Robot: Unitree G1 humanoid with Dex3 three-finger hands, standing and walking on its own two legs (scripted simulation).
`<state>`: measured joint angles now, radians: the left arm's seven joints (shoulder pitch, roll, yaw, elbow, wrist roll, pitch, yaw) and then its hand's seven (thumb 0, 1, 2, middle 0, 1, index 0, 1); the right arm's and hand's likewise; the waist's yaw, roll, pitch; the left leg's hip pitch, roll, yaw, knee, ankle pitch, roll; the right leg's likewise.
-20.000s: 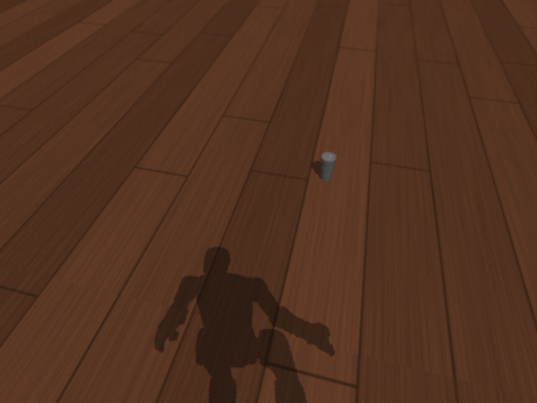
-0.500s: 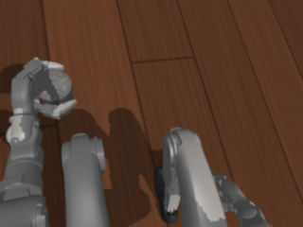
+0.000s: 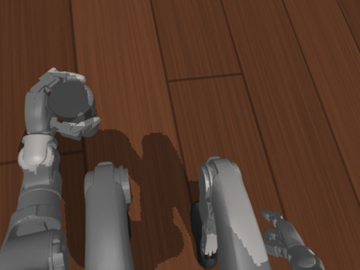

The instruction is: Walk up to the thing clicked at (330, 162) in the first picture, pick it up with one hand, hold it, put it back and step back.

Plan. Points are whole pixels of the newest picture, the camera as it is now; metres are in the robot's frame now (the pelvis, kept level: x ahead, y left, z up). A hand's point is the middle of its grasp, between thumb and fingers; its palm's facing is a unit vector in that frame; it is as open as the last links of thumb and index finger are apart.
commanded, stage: settle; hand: left
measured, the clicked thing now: (80, 115) +0.43 +0.22 -0.08
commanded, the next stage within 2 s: lift in 0.20 s
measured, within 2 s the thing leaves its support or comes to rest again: neither
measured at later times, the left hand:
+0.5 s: hand (73, 104) +0.43 +0.22 -0.02, palm faces +0.04 -1.00 -0.07, open 10.2 cm
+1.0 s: hand (40, 89) +0.40 +0.22 +0.10, palm faces +0.06 -1.00 -0.04, open 10.2 cm
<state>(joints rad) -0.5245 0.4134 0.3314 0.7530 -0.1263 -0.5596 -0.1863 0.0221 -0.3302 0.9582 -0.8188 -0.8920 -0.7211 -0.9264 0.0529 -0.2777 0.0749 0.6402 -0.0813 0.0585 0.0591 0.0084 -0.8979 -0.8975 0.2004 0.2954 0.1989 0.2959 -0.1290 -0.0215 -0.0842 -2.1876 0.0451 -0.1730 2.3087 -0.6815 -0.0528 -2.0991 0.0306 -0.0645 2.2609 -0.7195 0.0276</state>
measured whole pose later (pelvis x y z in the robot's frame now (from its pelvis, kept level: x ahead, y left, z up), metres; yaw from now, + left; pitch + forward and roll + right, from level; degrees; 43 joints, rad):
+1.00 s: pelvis +0.01 +0.00 +0.10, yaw +3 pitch +33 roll -4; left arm -0.35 0.32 0.26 0.48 -0.18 -0.40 -0.21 0.02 -0.32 0.95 -0.81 -0.90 -0.71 -0.93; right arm 0.10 -0.26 0.00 0.60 0.01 0.00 0.00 0.01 -0.91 -0.90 0.20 0.30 0.20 0.30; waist -0.07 0.02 -0.19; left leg -1.89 0.06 -0.09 1.97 -0.66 -0.03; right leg -1.82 0.01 -0.02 1.95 -0.70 0.02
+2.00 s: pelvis +0.06 +0.01 +0.33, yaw +7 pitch +15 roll -2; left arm -0.15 0.25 0.14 0.42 -0.21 -0.32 -0.20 0.02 -0.31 0.94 -0.80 -0.91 -0.71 -0.94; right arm 0.22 -0.22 0.02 0.64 0.03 -0.05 -0.05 0.01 -0.91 -0.89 0.20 0.30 0.20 0.30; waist -0.04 0.02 -0.10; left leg -0.91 0.05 -0.04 1.13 -0.48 -0.02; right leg -0.85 -0.01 -0.02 1.10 -0.51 0.02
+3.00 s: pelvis +0.08 +0.01 +0.37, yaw +7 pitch +7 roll -1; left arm -0.13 0.22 0.13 0.47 -0.20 -0.34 -0.22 0.02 -0.31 0.94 -0.79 -0.92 -0.70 -0.94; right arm 0.24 -0.22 0.02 0.65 0.02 -0.02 -0.07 0.01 -0.91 -0.89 0.20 0.30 0.20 0.30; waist -0.03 0.01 -0.04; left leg -0.59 0.05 -0.01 0.88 -0.41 -0.02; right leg -0.54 -0.02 -0.01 0.85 -0.43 0.02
